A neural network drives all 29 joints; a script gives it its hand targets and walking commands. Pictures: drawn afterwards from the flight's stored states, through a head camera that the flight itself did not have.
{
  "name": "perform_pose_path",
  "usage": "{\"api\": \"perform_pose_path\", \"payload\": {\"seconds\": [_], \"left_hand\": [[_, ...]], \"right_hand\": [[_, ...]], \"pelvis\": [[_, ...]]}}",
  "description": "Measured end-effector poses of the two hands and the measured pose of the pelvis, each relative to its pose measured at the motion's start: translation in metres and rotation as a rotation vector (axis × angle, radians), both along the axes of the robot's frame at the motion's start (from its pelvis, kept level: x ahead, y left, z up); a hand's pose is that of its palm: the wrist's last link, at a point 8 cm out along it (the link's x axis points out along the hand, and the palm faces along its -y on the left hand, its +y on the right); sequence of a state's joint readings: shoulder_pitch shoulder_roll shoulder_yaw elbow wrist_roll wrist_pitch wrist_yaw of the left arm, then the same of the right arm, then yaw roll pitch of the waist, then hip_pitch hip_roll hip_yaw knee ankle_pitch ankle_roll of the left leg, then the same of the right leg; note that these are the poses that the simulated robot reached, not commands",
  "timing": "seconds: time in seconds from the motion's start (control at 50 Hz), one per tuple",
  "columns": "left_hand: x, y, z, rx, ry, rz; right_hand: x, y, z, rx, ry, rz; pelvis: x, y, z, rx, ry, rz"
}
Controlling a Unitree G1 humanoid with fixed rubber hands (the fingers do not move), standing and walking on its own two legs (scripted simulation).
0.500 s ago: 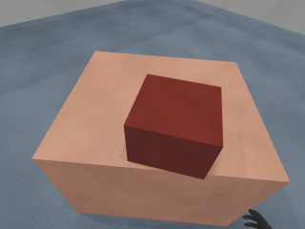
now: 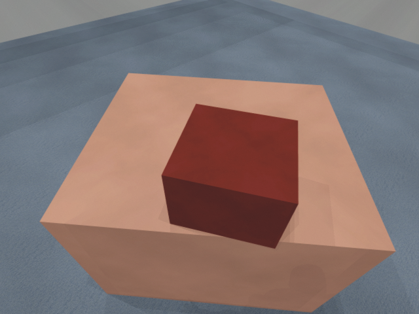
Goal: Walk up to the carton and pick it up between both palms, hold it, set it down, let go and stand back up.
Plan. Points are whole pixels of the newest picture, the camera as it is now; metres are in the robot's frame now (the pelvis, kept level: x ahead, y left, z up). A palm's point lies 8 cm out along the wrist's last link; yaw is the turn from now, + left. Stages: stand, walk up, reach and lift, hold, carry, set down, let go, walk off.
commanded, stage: walk up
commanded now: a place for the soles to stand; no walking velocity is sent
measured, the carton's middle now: (233, 172) +0.47 -0.07 -0.03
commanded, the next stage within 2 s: reach and lift in 0.72 s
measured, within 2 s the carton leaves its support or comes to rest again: neither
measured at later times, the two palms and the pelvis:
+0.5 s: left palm out of the picture +0.08 +0.31 -0.11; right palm out of the picture +0.12 -0.31 -0.11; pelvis +0.02 +0.00 +0.00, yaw +1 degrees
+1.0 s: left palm (81, 288) +0.21 +0.26 -0.09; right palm out of the picture +0.15 -0.30 -0.09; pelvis +0.00 -0.01 -0.02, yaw -5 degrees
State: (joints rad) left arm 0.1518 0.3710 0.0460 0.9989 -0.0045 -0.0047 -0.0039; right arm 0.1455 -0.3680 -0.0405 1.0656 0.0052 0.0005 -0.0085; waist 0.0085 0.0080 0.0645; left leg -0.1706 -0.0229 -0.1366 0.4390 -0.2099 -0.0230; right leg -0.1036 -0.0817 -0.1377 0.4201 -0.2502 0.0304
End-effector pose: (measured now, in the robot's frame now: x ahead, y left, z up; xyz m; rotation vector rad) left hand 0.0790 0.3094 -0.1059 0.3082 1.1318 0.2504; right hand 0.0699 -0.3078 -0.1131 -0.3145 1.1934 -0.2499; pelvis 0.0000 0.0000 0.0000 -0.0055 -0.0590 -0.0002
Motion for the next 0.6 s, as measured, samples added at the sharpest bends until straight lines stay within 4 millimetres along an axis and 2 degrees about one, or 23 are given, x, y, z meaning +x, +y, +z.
{"api": "perform_pose_path", "payload": {"seconds": [0.16, 0.34, 0.6], "left_hand": [[0.007, -0.001, -0.001, -0.001, -0.008, 0.000], [0.005, 0.000, -0.002, 0.000, 0.005, 0.015], [-0.003, 0.001, -0.004, 0.005, 0.031, 0.036]], "right_hand": [[0.022, -0.001, 0.004, -0.009, -0.037, 0.020], [0.043, 0.000, 0.006, -0.012, -0.064, 0.042], [0.052, 0.002, 0.003, -0.010, -0.055, 0.054]], "pelvis": [[0.006, -0.002, -0.001, -0.002, 0.003, 0.006], [0.012, -0.003, -0.001, -0.001, 0.002, 0.011], [0.017, -0.003, -0.002, 0.000, 0.000, 0.019]]}}
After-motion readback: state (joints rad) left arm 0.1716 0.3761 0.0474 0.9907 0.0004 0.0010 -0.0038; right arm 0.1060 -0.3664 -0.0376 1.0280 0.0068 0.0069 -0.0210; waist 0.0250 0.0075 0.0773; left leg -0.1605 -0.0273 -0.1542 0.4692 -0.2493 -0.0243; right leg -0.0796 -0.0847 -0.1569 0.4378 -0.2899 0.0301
